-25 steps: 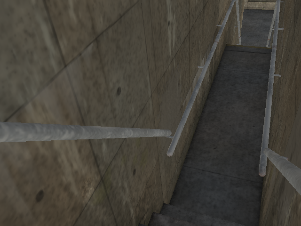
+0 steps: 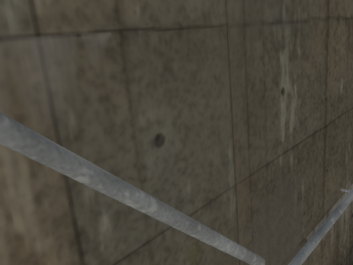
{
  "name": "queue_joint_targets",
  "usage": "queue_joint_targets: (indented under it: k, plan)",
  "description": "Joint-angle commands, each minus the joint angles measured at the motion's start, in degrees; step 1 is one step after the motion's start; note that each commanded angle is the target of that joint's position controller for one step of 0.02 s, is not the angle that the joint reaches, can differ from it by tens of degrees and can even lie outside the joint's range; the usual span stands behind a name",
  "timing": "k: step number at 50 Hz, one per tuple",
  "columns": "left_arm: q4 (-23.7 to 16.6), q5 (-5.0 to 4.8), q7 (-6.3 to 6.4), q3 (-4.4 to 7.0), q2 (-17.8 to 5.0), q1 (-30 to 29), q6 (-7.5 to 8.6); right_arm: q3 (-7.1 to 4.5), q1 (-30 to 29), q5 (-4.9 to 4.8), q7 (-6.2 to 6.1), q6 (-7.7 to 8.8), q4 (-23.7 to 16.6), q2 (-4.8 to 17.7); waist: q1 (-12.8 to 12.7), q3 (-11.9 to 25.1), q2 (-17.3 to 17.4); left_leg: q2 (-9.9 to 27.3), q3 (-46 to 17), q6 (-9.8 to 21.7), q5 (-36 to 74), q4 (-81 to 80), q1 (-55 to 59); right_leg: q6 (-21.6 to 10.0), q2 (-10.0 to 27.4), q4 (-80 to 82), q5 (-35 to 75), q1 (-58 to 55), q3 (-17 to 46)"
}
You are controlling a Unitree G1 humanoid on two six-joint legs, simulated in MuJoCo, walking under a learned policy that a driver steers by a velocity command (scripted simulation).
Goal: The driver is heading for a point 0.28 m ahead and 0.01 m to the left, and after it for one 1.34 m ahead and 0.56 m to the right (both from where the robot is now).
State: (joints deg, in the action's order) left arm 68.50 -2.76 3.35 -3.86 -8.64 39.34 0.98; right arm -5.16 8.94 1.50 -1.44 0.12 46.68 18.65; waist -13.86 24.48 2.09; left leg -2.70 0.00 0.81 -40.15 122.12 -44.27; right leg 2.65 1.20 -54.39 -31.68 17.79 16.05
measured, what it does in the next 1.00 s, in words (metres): goes down, turning right: left foot, then right foot 0.20 m lower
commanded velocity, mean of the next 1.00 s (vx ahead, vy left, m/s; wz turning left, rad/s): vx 0.70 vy -0.09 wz -0.58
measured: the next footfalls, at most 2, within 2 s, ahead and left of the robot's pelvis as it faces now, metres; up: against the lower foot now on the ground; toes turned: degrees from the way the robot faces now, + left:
left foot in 0.28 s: +0.20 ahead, +0.19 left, +0.00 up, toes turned -16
right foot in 0.76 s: +0.32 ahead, -0.03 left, -0.20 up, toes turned -30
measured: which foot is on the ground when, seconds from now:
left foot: up 0.00-0.26, down 0.28-0.74, up 0.76-1.00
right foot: down 0.00-0.22, up 0.24-0.74, down 0.76-0.96, up 0.98-1.00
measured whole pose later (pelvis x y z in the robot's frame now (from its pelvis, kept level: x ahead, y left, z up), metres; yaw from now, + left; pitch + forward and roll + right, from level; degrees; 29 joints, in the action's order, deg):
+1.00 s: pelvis +0.52 -0.09 -0.30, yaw -46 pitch -2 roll -4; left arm 55.2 2.5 4.1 3.1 -13.7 30.6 5.7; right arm -1.9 6.0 9.1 3.0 7.8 41.2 15.3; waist -0.3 -7.2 7.8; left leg 3.8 -5.4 0.3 35.0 34.9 -22.0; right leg 1.8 -19.0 -85.4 -43.9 16.2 5.9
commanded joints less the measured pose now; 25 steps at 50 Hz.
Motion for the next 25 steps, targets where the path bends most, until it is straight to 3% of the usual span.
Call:
queue_joint_targets:
  k: [1,2,3,4,5,6,7,8,9,10,11,12,13,14,15,16,17,18,19,20,21,22,23,24,25]
  plan:
    - [-9.28,-1.89,-1.49,3.6,-17.47,-20.41,1.71,6.43,-12.18,-1.95,1.61,-0.47,-4.67,-8.77,12.22,-59.15,-12.37,3.81,-1.02,-0.38,6.63,7.46,-9.91,-22.61,21.12,54.72,-41.27,44.19,40.53]
    - [-12.15,-3.16,-0.48,4.34,-17.11,-28.8,1.88,7.2,-9.27,-3.6,0.54,-0.86,-7.47,-7.98,17.53,-62.03,-19.15,6.02,-6.23,-1.99,15.67,7.68,-12.97,-18.87,19.66,51.8,-38.73,46.41,31.19]
    - [-13.5,-2.61,-0.04,4.55,-15.82,-33.45,2.94,5.45,-7.73,-3.36,1.88,-1.62,-9.3,-3.11,19.99,-61.27,-12.74,9.37,-13.28,-2.22,27.86,-2.43,-14.56,-19.43,23.05,50.22,-45.7,47.57,32.24]
    - [-20.67,13.09,-2.84,1.5,-16.98,-34.37,8.77,7.68,-19.57,-6.57,3.97,1.47,-28.23,2.64,17.16,-51.92,-0.95,12.47,-12.75,-1.49,26.35,7.54,-29.99,-15.16,15.4,40.13,4.94,38.47,15.19]
    - [-16.57,-0.57,0.35,2.12,-11.0,-38.6,6.19,6.61,9.31,-5.59,2.71,-2.23,-3.48,-6.61,27.37,-55.56,-2.48,11.05,-17.56,-5.76,41.7,-17.11,5.68,-15.59,24.08,41.83,-11.06,52.5,18.45]
    - [-22.74,12.27,-3.1,1.28,-12.67,-39.47,11.2,8.24,-8.95,-2.17,6.22,0.04,-24.59,0.04,22.86,-46.08,10.4,17.18,-8.88,-5.75,50.41,-22.28,-7.79,-6.27,8.29,35.42,0.63,51.1,0.45]
    - [-17.54,10.39,-3.31,4.43,-16.8,-31.66,11.26,8.73,-6.87,3.97,8.56,0.03,-23.79,-5.4,21.88,-44.22,1.26,18.19,0.69,-4.29,45.47,-28.66,-4.08,-8.65,9.12,35.69,-5.07,50.98,0.59]
    - [-16.25,-3.48,-0.1,6.36,-16.59,-24.2,2.52,7.1,3.55,-2.92,4.96,-3.13,-11.91,-1.17,18.88,-35.93,-10.04,9.73,-3.05,-5.25,32.67,-55.89,19.63,-9.44,9.17,43.16,-30.06,34.9,-3.42]
    - [-15.83,-1.26,0.54,5.85,-14.56,-18.83,-0.64,5.36,-0.89,-5.22,4.98,-4.52,-13.6,2.95,13.6,-36.35,-13.1,10.3,3.8,-6.06,29.07,-61.32,24.21,-10.79,8.25,43.51,-33.37,35.0,-3.98]
    - [-15.48,0.73,0.01,6.9,-15.77,-20.86,-3.76,5.53,0.31,-4.74,4.09,-5.65,-12.2,1.51,16.02,-35.11,-17.98,8.32,6.67,-6.23,23.39,-63.96,25.31,-11.37,7.11,40.81,-31.25,28.31,-5.5]
    - [-17.57,2.14,-0.31,7.31,-15.4,-22.65,-3.79,4.52,12.63,-3.2,2.48,-5.08,-8.82,3.37,20.71,-32.23,-9.75,6.89,8.46,-5.84,17.72,-67.01,32.57,-9.95,5.11,25.77,-24.49,25.28,-9.19]
    - [-15.26,4.53,-0.83,8.68,-14.94,-20.97,-3.69,5.01,24.08,-1.17,1.83,-3.36,-3.44,1.18,25.89,-30.39,0.2,4.14,6.95,-8.17,4.28,-73.04,33.32,-10.24,-1.98,1.15,-19.86,19.66,-13.91]
    - [-19.66,6.03,-1.27,7.72,-8.59,-30.67,-4.2,6.6,39.68,0.1,1.67,-0.75,1.85,-0.52,33.23,-32.8,17.88,1.38,7.01,-9.63,-8.39,-72.47,34.01,-12.49,-8.44,-26.48,-22.1,29.93,-10.04]
    - [-24.62,4.51,-1.23,5.55,0.16,-39.81,-2.27,8.43,51.11,-0.83,1.34,1.08,5.41,-3.05,36.03,-35.14,21.46,4.43,-7.46,-10.09,0.3,-71.79,36.44,-14.99,-15.26,-38.7,-18.79,44.23,6.22]
    - [-28.37,4.58,-1.0,5.86,1.05,-41.72,-0.12,6.59,48.33,-4.25,-0.6,2.16,4.39,3.42,32.2,-30.45,17.32,10.89,-35.18,-8.46,15.3,-91.21,42.72,-15.7,-18.5,-37.89,-14.26,49.21,10.43]
    - [-32.34,3.98,-2.53,4.77,2.48,-41.25,0.59,4.05,29.42,-5.65,-1.93,3.78,1.15,10.07,21.51,-27.4,25.33,19.63,-63.08,-10.81,-11.43,-102.52,40.85,-14.86,-13.96,-40.9,-5.93,55.5,8.93]
    - [-30.52,3.24,-3.64,7.16,-3.93,-36.62,0.43,4.22,17.85,-4.12,-4.47,3.55,-0.63,9.27,15.73,-26.73,16.32,23.04,-66.8,-8.67,-21.49,-105.08,41.69,-12.42,-12.68,-41.28,0.98,53.23,10.24]
    - [-29.45,3.23,-3.78,7.86,-6.81,-35.55,-0.28,4.42,12.53,-2.12,-5.8,3.51,-1.65,8.26,13.69,-23.81,10.95,22.64,-63.48,-6.61,-26.29,-102.85,36.75,-9.66,-11.56,-39.61,5.47,46.79,7.94]
    - [-29.84,3.1,-4.06,8.42,-9.18,-38.01,-1.66,5.06,10.05,-0.69,-7.03,3.2,-1.77,6.93,13.02,-24.19,6.55,21.5,-56.68,-5.1,-24.57,-99.85,33.3,-7.33,-10.97,-36.6,9.22,43.75,5.36]
    - [-30.55,4.68,-4.62,8.77,-12.89,-40.66,-2.29,4.95,12.89,-0.64,-7.42,4.61,-0.17,6.48,15.3,-25.58,2.87,20.22,-47.71,-2.85,-18.28,-94.64,30.01,-6.93,-9.26,-30.77,15.87,40.07,5.97]
    - [-31.04,4.86,-4.5,8.52,-13.61,-42.59,-3.47,5.08,17.14,0.82,-7.13,5.66,1.76,6.65,15.32,-27.08,0.64,20.33,-41.54,-2.55,-5.56,-92.63,27.57,-5.76,-7.72,-27.23,21.53,37.15,2.95]
    - [-30.5,5.6,-5.1,9.15,-14.53,-38.4,-4.45,3.84,20.89,0.44,-6.63,6.76,3.77,7.71,14.83,-28.14,-1.54,17.44,-32.71,-2.02,0.9,-89.34,29.43,-5.09,-7.38,-19.82,32.95,35.66,2.58]
    - [-29.57,6.4,-5.6,8.96,-13.1,-36.36,-4.43,2.99,22.29,-0.38,-5.9,7.69,6.94,6.42,14.3,-28.34,4.78,13.76,-22.88,-3.0,9.58,-82.16,31.81,-5.57,-5.07,-14.33,42.55,34.23,4.28]
    - [-30.75,7.16,-6.23,7.94,-11.02,-37.21,-4.04,2.7,25.53,-0.96,-5.55,8.14,8.28,4.96,16.17,-26.72,7.06,11.08,-14.96,-3.76,14.52,-78.89,33.58,-6.22,-5.2,-10.63,47.1,32.3,0.81]
    - [-33.11,6.9,-6.47,7.62,-8.91,-40.31,-4.45,2.07,28.44,-1.13,-5.35,8.09,8.12,4.21,17.63,-28.87,5.29,11.72,-10.71,-2.03,18.9,-79.84,30.03,-5.4,-5.53,-6.29,49.04,29.61,-4.21]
